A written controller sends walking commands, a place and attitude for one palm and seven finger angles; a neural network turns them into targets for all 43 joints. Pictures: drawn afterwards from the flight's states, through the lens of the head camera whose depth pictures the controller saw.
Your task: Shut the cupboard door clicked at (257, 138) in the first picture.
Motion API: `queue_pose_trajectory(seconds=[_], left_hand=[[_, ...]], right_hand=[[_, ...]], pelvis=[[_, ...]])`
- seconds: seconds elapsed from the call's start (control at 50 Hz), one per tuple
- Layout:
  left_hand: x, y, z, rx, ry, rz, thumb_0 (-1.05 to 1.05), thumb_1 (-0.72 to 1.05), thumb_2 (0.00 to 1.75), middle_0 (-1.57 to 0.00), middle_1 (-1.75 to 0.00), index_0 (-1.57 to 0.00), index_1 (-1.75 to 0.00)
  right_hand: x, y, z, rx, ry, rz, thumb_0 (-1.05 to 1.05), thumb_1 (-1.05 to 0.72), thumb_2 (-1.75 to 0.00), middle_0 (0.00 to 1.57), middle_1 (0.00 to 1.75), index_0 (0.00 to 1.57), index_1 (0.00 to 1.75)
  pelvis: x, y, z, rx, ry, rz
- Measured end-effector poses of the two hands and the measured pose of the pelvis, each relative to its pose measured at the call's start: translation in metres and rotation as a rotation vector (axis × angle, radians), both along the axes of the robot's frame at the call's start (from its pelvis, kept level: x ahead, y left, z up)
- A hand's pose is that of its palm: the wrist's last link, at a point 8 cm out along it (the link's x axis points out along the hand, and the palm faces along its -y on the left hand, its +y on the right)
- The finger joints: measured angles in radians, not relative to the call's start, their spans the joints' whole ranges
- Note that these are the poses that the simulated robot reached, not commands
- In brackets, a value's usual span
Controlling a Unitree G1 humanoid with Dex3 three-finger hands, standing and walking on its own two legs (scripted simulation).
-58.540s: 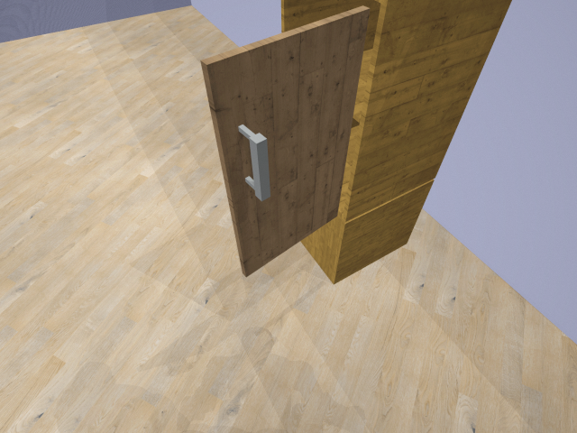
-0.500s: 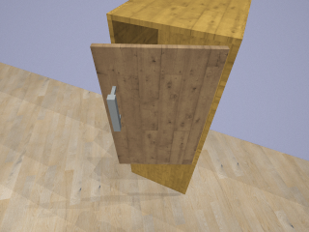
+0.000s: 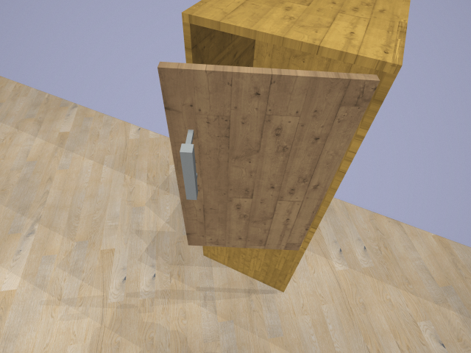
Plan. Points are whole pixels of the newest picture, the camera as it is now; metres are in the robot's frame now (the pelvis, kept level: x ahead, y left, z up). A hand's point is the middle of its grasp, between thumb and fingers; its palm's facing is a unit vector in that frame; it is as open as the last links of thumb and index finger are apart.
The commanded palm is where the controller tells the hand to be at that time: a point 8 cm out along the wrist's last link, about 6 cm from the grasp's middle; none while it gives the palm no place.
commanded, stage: come to a stop and stand still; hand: left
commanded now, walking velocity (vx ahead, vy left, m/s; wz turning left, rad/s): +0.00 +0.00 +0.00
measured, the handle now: (191, 166) +0.44 +0.12 +0.05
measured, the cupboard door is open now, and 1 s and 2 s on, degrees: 23 23 23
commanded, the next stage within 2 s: look again from close up in 0.16 s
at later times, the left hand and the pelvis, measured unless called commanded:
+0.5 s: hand out of the picture +0.01 +0.18 -0.18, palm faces +0.01 -0.99 -0.17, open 7.3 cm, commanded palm none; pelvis +0.01 +0.01 +0.00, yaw +0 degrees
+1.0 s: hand out of the picture +0.00 +0.17 -0.18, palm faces +0.02 -0.99 -0.16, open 7.3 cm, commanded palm none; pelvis +0.01 +0.00 +0.00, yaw +0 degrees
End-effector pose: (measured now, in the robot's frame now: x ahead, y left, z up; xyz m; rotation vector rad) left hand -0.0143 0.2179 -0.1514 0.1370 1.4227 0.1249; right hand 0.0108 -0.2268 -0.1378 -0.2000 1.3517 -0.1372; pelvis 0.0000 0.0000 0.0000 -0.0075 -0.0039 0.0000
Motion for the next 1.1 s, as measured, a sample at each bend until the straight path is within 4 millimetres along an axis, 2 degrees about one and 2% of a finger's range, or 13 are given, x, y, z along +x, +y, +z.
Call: queue_pose_trajectory(seconds=[0.14, 0.26, 0.66, 0.94, 1.1], left_hand=[[0.0, 0.001, -0.002, -0.007, 0.013, 0.012, 0.0, 0.91, 0.9, -0.2, -0.3, -0.2, -0.3], [0.007, 0.003, -0.003, -0.008, 0.005, 0.012, 0.0, 0.91, 0.9, -0.2, -0.3, -0.2, -0.3], [0.024, 0.014, -0.001, 0.011, -0.014, 0.005, 0.0, 0.91, 0.9, -0.2, -0.3, -0.2, -0.3], [0.013, 0.005, -0.001, -0.001, 0.008, 0.015, 0.0, 0.91, 0.9, -0.2, -0.3, -0.2, -0.3], [0.002, -0.009, -0.003, -0.014, 0.057, 0.012, 0.0, 0.91, 0.9, -0.2, -0.3, -0.2, -0.3]], right_hand=[[0.014, 0.002, 0.001, -0.012, -0.014, 0.008, 0.01, -0.92, -0.9, 0.2, 0.3, 0.2, 0.3], [0.019, 0.004, 0.001, -0.016, -0.017, 0.009, 0.01, -0.92, -0.9, 0.2, 0.3, 0.2, 0.3], [0.001, 0.014, -0.002, -0.001, 0.04, -0.019, 0.01, -0.91, -0.9, 0.2, 0.3, 0.2, 0.3], [-0.003, 0.012, -0.002, 0.005, 0.048, -0.023, 0.01, -0.91, -0.9, 0.2, 0.3, 0.2, 0.3], [-0.01, 0.007, -0.003, -0.004, 0.051, -0.053, 0.01, -0.92, -0.9, 0.2, 0.3, 0.2, 0.3]], pelvis=[[0.006, 0.003, 0.0, 0.0, -0.005, 0.002], [0.009, 0.006, 0.0, 0.001, -0.006, 0.002], [0.012, 0.01, 0.0, 0.004, -0.005, 0.003], [0.011, 0.006, 0.001, 0.006, -0.004, 0.003], [0.007, -0.003, 0.0, 0.02, -0.001, -0.003]])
